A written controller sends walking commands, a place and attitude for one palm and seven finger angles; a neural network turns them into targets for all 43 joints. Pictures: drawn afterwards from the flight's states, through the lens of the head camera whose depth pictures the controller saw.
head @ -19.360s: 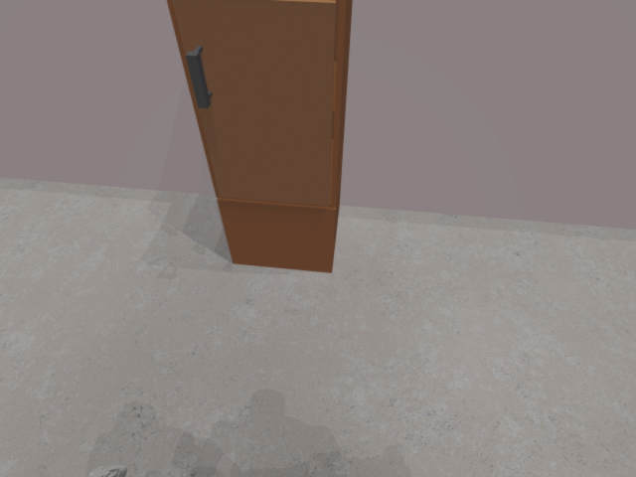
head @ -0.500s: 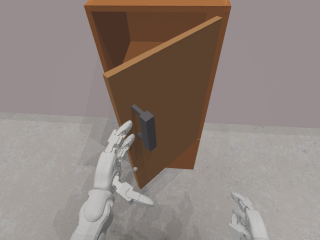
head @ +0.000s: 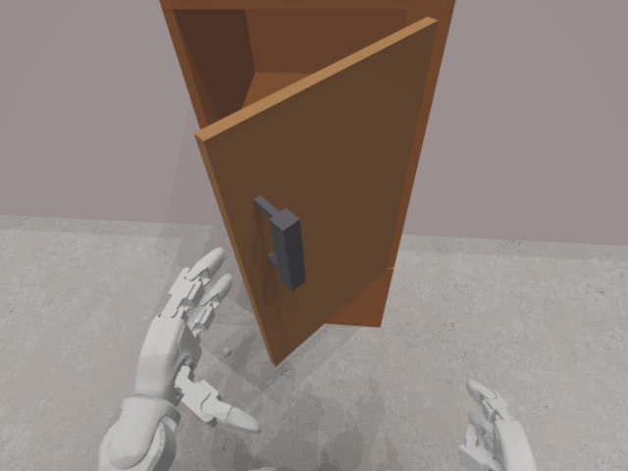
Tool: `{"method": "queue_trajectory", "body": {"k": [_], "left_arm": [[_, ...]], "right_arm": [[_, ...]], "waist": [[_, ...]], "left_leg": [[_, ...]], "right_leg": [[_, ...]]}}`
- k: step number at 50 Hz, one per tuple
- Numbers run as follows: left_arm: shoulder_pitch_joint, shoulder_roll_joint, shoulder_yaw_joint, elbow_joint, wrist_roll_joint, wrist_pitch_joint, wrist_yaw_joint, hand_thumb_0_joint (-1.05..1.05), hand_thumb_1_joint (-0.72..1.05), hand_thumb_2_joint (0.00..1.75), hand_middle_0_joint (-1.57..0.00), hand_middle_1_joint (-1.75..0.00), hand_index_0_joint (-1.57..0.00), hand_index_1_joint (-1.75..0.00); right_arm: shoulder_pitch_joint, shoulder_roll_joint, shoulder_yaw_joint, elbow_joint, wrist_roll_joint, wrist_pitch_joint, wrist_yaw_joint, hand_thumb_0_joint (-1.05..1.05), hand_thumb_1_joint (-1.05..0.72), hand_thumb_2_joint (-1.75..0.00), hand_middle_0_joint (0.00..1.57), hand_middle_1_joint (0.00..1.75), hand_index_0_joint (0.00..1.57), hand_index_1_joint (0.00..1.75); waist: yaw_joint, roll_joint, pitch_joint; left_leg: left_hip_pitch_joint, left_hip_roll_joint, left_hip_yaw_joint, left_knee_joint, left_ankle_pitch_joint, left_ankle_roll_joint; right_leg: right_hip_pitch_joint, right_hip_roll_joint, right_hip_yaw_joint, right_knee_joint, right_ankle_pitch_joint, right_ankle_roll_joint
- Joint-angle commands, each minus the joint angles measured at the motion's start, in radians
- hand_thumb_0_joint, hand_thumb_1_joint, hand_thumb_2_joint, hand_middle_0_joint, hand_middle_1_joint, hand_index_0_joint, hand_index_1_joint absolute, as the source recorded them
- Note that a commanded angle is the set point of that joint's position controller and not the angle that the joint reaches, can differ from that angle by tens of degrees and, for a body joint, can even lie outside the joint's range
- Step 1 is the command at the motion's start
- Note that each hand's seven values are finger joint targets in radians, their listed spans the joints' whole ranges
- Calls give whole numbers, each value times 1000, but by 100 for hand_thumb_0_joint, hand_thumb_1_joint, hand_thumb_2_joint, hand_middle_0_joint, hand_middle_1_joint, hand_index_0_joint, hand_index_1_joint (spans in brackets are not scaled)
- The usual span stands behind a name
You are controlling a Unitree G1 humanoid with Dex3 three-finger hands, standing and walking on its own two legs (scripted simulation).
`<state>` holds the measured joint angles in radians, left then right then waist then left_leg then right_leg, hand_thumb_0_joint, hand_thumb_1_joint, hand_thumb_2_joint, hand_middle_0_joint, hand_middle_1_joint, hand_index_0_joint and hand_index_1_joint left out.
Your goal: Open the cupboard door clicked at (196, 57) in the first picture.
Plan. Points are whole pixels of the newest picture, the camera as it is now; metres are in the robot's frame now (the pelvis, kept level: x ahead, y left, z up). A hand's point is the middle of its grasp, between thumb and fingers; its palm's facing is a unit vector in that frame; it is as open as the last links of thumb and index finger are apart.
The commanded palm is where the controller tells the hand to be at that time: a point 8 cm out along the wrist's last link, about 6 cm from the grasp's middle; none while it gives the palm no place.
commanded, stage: draw the hand back to the body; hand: left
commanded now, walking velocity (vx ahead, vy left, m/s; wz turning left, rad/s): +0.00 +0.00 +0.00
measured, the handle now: (278, 243) +0.38 +0.08 +0.09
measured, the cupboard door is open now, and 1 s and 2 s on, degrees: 48 48 48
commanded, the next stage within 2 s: step back with the hand held close in 1.50 s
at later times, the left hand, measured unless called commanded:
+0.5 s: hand (131, 347) +0.22 +0.19 +0.13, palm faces +0.06 -0.98 -0.18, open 15.8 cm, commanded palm +0.18 +0.24 +0.15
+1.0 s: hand (22, 314) +0.22 +0.27 +0.18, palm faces +0.37 -0.84 -0.40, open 10.5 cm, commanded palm +0.17 +0.31 +0.20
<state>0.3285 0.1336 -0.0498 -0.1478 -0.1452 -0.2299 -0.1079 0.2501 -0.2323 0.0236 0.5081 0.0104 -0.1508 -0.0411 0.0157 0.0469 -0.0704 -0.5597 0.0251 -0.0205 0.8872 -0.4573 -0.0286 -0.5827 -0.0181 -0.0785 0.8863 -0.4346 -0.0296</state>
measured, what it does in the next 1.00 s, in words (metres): stands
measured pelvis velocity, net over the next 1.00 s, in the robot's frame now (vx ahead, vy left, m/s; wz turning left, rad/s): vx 0.02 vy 0.03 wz -0.03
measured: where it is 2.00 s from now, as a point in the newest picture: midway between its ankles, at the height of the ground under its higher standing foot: outside the picture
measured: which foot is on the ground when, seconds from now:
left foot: down 0.00-1.00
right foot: down 0.00-1.00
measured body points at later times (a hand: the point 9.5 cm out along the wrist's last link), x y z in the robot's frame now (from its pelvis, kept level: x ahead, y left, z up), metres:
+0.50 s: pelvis +0.01 +0.02 +0.02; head +0.01 +0.01 +0.47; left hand +0.21 +0.25 +0.14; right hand +0.20 -0.19 -0.04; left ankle -0.01 +0.14 -0.69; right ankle +0.01 -0.10 -0.69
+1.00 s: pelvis +0.02 +0.03 +0.05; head +0.01 +0.01 +0.50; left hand +0.19 +0.31 +0.20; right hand +0.21 -0.19 -0.04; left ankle -0.01 +0.14 -0.69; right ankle +0.01 -0.10 -0.69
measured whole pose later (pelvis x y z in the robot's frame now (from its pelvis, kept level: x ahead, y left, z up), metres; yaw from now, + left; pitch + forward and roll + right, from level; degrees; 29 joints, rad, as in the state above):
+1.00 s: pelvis +0.02 +0.03 +0.05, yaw -2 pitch -4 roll -1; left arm 0.48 0.32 0.26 -0.38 -0.03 -0.08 0.11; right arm 0.19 -0.22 0.04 0.63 -0.01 -0.14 -0.08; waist 0.07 0.06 0.03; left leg -0.07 0.01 0.03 0.42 -0.28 0.01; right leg -0.09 -0.02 -0.04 0.39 -0.23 0.01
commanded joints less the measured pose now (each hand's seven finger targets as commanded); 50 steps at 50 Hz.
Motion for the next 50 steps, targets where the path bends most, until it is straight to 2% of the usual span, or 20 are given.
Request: {"method": "queue_trajectory", "body": {"k": [1, 2, 3, 6, 7, 10, 12, 16, 17, 21, 22, 23, 24, 27, 30, 33, 36, 38, 45, 50], "left_arm": [[-91, 118, 121, -280, -26, -50, 10, 0, -50, 30, -15, -30, -15, -30], [-50, 124, 134, -262, -29, -39, 8, 0, -50, 30, -15, -30, -15, -30], [-31, 105, 123, -277, -38, -31, 4, 0, -50, 30, -15, -30, -15, -30], [-6, 112, 135, -315, -58, -8, -12, 0, -50, 30, -15, -30, -15, -30], [17, 118, 141, -304, -61, 2, -20, 0, -50, 30, -15, -30, -15, -30], [5, 108, 119, -353, -69, 22, -45, 0, -50, 30, -15, -30, -15, -30], [1, 139, 155, -363, -75, 34, -47, 0, -50, 30, -15, -30, -15, -30], [-14, 155, 183, -398, -88, 53, -58, 0, -50, 30, -15, -30, -15, -30], [-15, 165, 196, -387, -92, 57, -61, 0, -47, 32, -15, -30, -15, -30], [-1, 183, 231, -423, -111, 74, -86, 0, -32, 37, -16, -30, -16, -30], [7, 329, 263, -475, 32, 80, 44, 0, -29, 39, -16, -30, -16, -30], [48, 235, 214, -486, 48, 92, 99, 0, -26, 40, -16, -30, -16, -30], [87, 205, 185, -472, 71, 102, 131, 0, -22, 42, -16, -30, -16, -30], [105, 235, 214, -462, 101, 108, 186, 0, -12, 47, -16, -30, -16, -30], [91, 239, 222, -469, 118, 103, 210, 0, -1, 51, -17, -30, -17, -30], [80, 256, 251, -454, 125, 98, 225, 0, 9, 55, -17, -30, -17, -30], [69, 277, 286, -474, 130, 89, 235, 0, 20, 60, -18, -30, -18, -30], [73, 284, 308, -455, 128, 89, 237, 0, 27, 63, -18, -30, -18, -30], [82, 321, 393, -459, 120, 85, 237, 0, 51, 74, -19, -30, -19, -30], [66, 354, 459, -440, 111, 82, 239, 0, 69, 81, -19, -30, -19, -30]], "right_arm": [[-76, -80, -29, -176, 5, -69, -14, 0, -90, -90, 20, 30, 20, 30], [-78, -81, -27, -172, 7, -68, -15, 0, -90, -90, 20, 30, 20, 30], [-84, -77, -23, -179, 10, -70, -14, 0, -90, -90, 20, 30, 20, 30], [-79, -84, -20, -181, 14, -78, -15, 0, -90, -90, 20, 30, 20, 30], [-83, -87, -20, -181, 14, -81, -17, 0, -90, -90, 20, 30, 20, 30], [-82, -91, -15, -185, 18, -92, -18, 0, -90, -90, 20, 30, 20, 30], [-83, -97, -17, -180, 18, -99, -24, 0, -90, -90, 20, 30, 20, 30], [-83, -96, -11, -174, 21, -112, -33, 0, -90, -90, 20, 30, 20, 30], [-84, -99, -10, -165, 20, -114, -36, 0, -90, -90, 20, 30, 20, 30], [-91, -96, -4, -160, 23, -125, -41, 0, -90, -90, 20, 30, 20, 30], [-90, -89, -14, -143, 6, -109, -61, 0, -90, -90, 20, 30, 20, 30], [-97, -69, -3, -147, -4, -105, -63, 0, -90, -90, 20, 30, 20, 30], [-90, -69, 0, -132, -5, -97, -61, 0, -90, -90, 20, 30, 20, 30], [-111, -76, -1, -107, -11, -79, -59, 0, -90, -90, 20, 30, 20, 30], [-130, -76, 1, -92, -15, -69, -58, 0, -90, -90, 20, 30, 20, 30], [-149, -78, -1, -78, -20, -66, -60, 0, -90, -90, 20, 30, 20, 30], [-157, -78, -5, -64, -23, -63, -59, 0, -90, -90, 20, 30, 20, 30], [-164, -79, -6, -55, -24, -60, -57, 0, -90, -90, 20, 30, 20, 30], [-172, -84, -21, -35, -27, -45, -46, 0, -90, -90, 20, 30, 20, 30], [-178, -85, -30, -25, -26, -28, -44, 0, -90, -90, 20, 30, 20, 30]], "waist": [[9, -76, -221], [15, -89, -217], [16, -60, -193], [11, -63, -176], [12, -94, -152], [0, -41, -115], [2, -57, -105], [7, -26, -109], [3, -53, -99], [17, -10, -114], [44, -29, -114], [26, -25, -57], [23, -3, -39], [28, -34, -31], [26, 8, -13], [30, -11, 19], [39, 24, -13], [41, -5, 9], [52, 18, 0], [55, -2, 11]], "left_leg": [[44, -52, 13, -125, 223, 39], [47, -50, 11, -133, 236, 40], [52, -49, 15, -144, 235, 39], [77, -47, 14, -163, 247, 39], [75, -44, 9, -166, 253, 40], [99, -42, 6, -185, 230, 39], [108, -41, 3, -190, 221, 40], [142, -40, -6, -209, 221, 37], [142, -38, -8, -211, 219, 39], [182, -37, -12, -233, 268, 35], [194, -26, 8, -278, 271, 44], [206, -29, 10, -297, 276, 44], [233, -22, 11, -312, 306, 43], [286, -13, 13, -357, 357, 42], [339, -8, 13, -412, 368, 39], [360, -3, 13, -460, 365, 37], [405, -3, 16, -489, 406, 36], [404, -1, 16, -508, 418, 34], [447, 1, 28, -530, 523, 30], [457, 1, 36, -540, 513, 32]], "right_leg": [[226, 0, 89, -184, 264, 21], [243, 3, 83, -187, 278, 19], [237, 3, 79, -192, 286, 20], [237, 11, 59, -198, 310, 22], [242, 12, 57, -204, 315, 21], [204, 19, 35, -211, 274, 21], [207, 20, 35, -224, 244, 20], [209, 23, 21, -230, 235, 17], [218, 23, 24, -242, 227, 18], [250, 24, 9, -241, 287, 15], [310, 5, 55, -311, 274, 5], [301, 0, 49, -335, 276, 10], [313, 0, 39, -342, 296, 11], [368, 6, 29, -384, 328, 12], [398, 7, 26, -418, 320, 12], [433, 8, 23, -454, 311, 12], [476, 9, 25, -474, 336, 10], [497, 11, 23, -489, 347, 11], [548, 15, 30, -516, 429, 12], [555, 18, 35, -537, 436, 14]]}}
